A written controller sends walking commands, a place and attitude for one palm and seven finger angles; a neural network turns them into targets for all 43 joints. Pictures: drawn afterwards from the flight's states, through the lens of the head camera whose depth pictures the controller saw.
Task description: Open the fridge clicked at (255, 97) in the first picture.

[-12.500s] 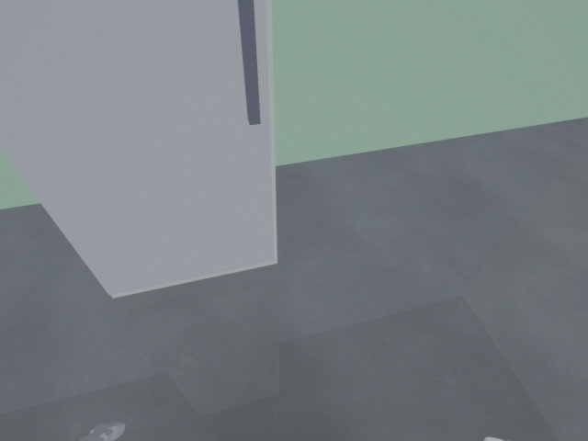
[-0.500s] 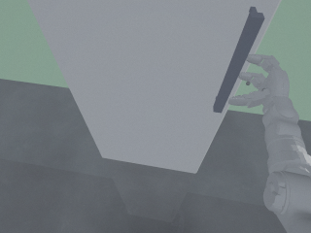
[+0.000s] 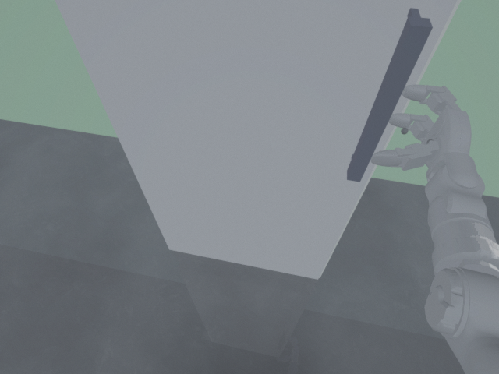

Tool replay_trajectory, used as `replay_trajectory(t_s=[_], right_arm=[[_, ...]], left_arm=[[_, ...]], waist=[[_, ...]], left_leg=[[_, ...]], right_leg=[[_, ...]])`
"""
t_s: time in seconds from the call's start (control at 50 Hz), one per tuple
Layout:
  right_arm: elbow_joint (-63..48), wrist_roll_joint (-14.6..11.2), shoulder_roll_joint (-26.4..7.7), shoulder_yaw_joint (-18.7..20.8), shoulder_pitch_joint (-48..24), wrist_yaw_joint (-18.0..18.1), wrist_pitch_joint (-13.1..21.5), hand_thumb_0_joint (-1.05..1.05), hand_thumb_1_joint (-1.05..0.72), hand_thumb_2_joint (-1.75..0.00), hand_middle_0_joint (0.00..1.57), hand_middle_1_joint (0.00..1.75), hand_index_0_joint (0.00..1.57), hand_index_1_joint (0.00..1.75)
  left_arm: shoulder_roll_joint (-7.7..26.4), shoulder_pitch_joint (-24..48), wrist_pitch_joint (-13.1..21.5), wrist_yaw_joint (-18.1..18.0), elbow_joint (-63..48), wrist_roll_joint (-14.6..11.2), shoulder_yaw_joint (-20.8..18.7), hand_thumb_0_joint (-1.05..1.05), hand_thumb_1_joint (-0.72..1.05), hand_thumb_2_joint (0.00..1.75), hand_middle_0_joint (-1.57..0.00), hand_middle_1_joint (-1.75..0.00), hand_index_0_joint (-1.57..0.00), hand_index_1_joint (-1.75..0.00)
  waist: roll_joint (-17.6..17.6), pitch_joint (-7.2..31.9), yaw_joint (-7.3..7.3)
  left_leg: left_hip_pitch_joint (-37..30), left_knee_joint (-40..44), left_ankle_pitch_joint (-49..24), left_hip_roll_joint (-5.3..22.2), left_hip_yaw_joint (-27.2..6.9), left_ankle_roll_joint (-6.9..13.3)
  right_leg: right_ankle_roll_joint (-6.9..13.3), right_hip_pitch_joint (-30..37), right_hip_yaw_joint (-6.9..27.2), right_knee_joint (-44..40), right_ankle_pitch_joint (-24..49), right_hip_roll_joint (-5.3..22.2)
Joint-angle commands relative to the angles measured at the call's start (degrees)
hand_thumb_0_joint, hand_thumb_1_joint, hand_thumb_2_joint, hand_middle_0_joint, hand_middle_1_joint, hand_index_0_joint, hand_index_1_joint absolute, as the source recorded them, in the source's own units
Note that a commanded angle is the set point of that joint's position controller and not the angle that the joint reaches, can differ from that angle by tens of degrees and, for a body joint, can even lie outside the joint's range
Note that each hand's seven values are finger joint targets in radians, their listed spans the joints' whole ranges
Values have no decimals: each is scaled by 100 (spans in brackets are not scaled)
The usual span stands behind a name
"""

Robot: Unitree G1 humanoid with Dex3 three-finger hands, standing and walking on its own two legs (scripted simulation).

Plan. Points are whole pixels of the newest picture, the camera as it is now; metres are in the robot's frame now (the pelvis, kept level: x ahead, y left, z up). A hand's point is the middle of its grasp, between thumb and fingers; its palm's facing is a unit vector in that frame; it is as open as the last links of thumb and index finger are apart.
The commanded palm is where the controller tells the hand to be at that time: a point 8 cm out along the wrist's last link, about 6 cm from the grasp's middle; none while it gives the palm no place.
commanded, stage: slide the fingers in behind the handle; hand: right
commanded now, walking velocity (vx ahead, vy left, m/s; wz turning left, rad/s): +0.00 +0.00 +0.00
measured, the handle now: (378, 109) +0.53 -0.12 +0.15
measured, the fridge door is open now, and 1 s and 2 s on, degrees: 0 0 0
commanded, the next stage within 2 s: grip the handle and tug to test in 1.52 s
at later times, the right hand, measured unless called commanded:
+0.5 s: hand (391, 129) +0.48 -0.14 +0.16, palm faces +0.04 +1.00 +0.01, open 13.9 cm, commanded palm +0.45 -0.19 +0.16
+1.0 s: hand (366, 127) +0.48 -0.10 +0.16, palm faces +0.04 +1.00 +0.00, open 14.0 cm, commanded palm +0.45 -0.16 +0.16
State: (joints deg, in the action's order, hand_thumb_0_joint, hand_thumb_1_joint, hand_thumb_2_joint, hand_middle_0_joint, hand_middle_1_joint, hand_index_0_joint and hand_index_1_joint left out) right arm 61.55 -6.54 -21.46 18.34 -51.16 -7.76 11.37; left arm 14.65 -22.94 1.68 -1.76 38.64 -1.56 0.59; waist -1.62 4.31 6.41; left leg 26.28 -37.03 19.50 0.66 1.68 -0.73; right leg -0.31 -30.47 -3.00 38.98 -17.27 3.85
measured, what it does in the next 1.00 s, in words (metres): stands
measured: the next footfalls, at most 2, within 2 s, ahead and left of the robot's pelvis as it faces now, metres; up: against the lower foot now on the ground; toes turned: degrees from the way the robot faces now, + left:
none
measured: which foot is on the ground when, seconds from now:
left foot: down 0.00-1.00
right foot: down 0.00-1.00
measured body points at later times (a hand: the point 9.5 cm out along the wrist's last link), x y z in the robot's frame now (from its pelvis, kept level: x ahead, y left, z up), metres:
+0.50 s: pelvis +0.01 +0.00 +0.00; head +0.04 +0.00 +0.45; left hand +0.07 +0.26 -0.12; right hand +0.47 -0.19 +0.16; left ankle -0.01 +0.13 -0.72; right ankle +0.02 -0.12 -0.72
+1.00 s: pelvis +0.01 +0.01 +0.00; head +0.04 +0.03 +0.45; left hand +0.07 +0.27 -0.12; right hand +0.47 -0.15 +0.16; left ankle -0.01 +0.13 -0.72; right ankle +0.02 -0.12 -0.72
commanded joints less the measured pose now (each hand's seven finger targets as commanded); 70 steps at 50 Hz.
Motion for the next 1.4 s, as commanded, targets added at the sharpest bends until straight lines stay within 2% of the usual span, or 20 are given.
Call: replay_trajectory(t_s=[0.0,0.02,0.04,0.12,0.2,0.26,0.3,0.38,0.44,0.54,0.72,0.86,0.88,0.92,1.02,1.18,1.22,1.32,1.36,1.38], right_arm=[[-1648,-109,-1145,73,-2570,70,400,0,50,-30,30,120,30,120],[-1830,-122,-983,-99,-2669,58,379,0,50,-30,30,120,30,120],[-1888,-136,-1028,-36,-2591,73,358,0,50,-30,30,120,30,120],[-1837,-188,-625,-375,-2729,130,170,0,50,-30,30,120,30,120],[-1907,-159,-859,-113,-2915,311,151,0,50,-30,30,120,30,120],[-1945,-82,-559,-381,-3074,379,229,0,50,-30,30,120,30,120],[-1899,-21,-813,-165,-2866,431,291,0,50,-30,30,120,30,120],[-1527,-23,-808,-140,-2655,408,187,0,50,-30,30,120,30,120],[-1716,-35,-623,-294,-2889,389,143,0,50,-30,30,120,30,120],[-1819,-114,-206,-576,-2912,395,98,0,50,-30,30,120,30,120],[-2182,-9,-492,-272,-2765,668,208,0,50,-30,30,120,30,120],[-2285,-3,-63,-550,-2513,775,147,0,50,-30,30,120,30,120],[-2187,-28,-137,-481,-2461,776,119,0,50,-30,30,120,30,120],[-2081,-46,-226,-408,-2589,775,38,0,50,-30,30,120,30,120],[-1937,62,-213,-471,-2699,796,59,0,50,-30,30,120,30,120],[-1774,29,-281,-441,-2798,730,219,0,50,-30,30,120,30,120],[-1922,22,-312,-426,-2942,731,269,0,50,-30,30,120,30,120],[-1962,-23,-30,-622,-2796,736,299,0,50,-30,30,120,30,120],[-1943,-30,-70,-589,-2839,752,271,0,50,-30,30,120,30,120],[-1849,-24,-226,-426,-2678,783,249,0,50,-30,30,120,30,120]], left_arm=[[901,-227,188,-63,-584,-38,-355,0,90,90,-20,-30,-20,-30],[892,-180,190,-55,-597,-48,-361,0,90,90,-20,-30,-20,-30],[899,-205,188,-56,-584,-55,-377,0,90,90,-20,-30,-20,-30],[877,-97,184,-62,-547,-82,-357,0,90,90,-20,-30,-20,-30],[892,-126,214,-91,-507,-57,-362,0,90,90,-20,-30,-20,-30],[826,-88,253,-57,-477,-35,-335,0,90,90,-20,-30,-20,-30],[851,-116,252,-41,-471,-17,-341,0,90,90,-20,-30,-20,-30],[869,-121,199,-38,-498,-14,-322,0,90,90,-20,-30,-20,-30],[837,-75,187,-32,-546,-30,-343,0,90,90,-20,-30,-20,-30],[809,-98,182,-16,-534,-40,-362,0,90,90,-20,-30,-20,-30],[772,-88,177,9,-501,6,-364,0,90,90,-20,-30,-20,-30],[735,34,182,39,-549,-14,-381,0,90,90,-20,-30,-20,-30],[757,-5,167,23,-531,-7,-385,0,90,90,-20,-30,-20,-30],[762,21,140,0,-515,-15,-373,0,90,90,-20,-30,-20,-30],[723,54,118,-17,-518,-10,-345,0,90,90,-20,-30,-20,-30],[736,6,126,-30,-487,3,-351,0,90,90,-20,-30,-20,-30],[730,33,135,-20,-496,-3,-353,0,90,90,-20,-30,-20,-30],[716,51,148,-7,-481,-22,-368,0,90,90,-20,-30,-20,-30],[737,46,155,3,-464,-11,-369,0,90,90,-20,-30,-20,-30],[768,1,143,-6,-456,1,-374,0,90,90,-20,-30,-20,-30]], waist=[[-84,2069,-136],[-252,2079,-65],[-115,2105,-108],[-72,1579,10],[101,1872,-17],[-198,1870,0],[-97,2080,-63],[150,1859,-90],[-1,1930,-45],[160,1926,38],[16,2227,-154],[198,2040,-131],[476,1988,-113],[550,1837,-106],[304,1756,-97],[420,1907,-81],[124,2046,-89],[202,2014,-69],[185,1945,-68],[431,1931,-109]], left_leg=[[-295,422,-1831,-293,75,145],[-238,431,-1849,-292,70,138],[-283,435,-1844,-304,87,152],[-55,534,-1512,-305,117,141],[-160,522,-1537,-286,98,131],[-38,448,-1606,-283,118,155],[-170,405,-1748,-273,98,153],[-374,422,-1849,-260,96,155],[-289,425,-1960,-263,79,138],[-240,452,-2047,-284,91,123],[-545,368,-2310,-274,84,148],[-612,447,-2412,-289,78,136],[-721,481,-2429,-286,71,121],[-725,516,-2412,-269,46,92],[-627,560,-2257,-227,5,99],[-727,543,-2280,-221,-12,98],[-675,527,-2295,-221,-31,100],[-620,512,-2320,-256,29,118],[-561,534,-2187,-255,37,112],[-684,541,-2240,-260,42,115]], right_leg=[[191,1659,277,-314,1500,-270],[187,1764,255,-305,1521,-268],[179,1778,292,-314,1551,-262],[178,1627,312,-380,1193,-253],[195,1699,335,-388,1228,-268],[157,1843,348,-346,1384,-275],[163,1835,337,-305,1514,-271],[173,1493,281,-326,1426,-300],[174,1638,264,-311,1505,-298],[196,1734,271,-277,1582,-300],[178,1781,258,-291,1824,-327],[194,1767,174,-340,1774,-337],[217,1649,173,-344,1705,-349],[227,1514,146,-403,1540,-362],[240,1507,121,-406,1390,-385],[247,1484,145,-378,1381,-405],[236,1599,128,-364,1400,-409],[213,1717,164,-373,1548,-379],[206,1681,170,-395,1427,-375],[229,1591,166,-393,1472,-381]])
